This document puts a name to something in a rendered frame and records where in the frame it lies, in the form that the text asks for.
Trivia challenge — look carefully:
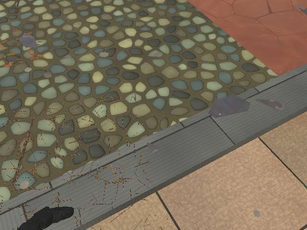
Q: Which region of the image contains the left robot hand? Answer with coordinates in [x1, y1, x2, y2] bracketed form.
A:
[17, 206, 74, 230]

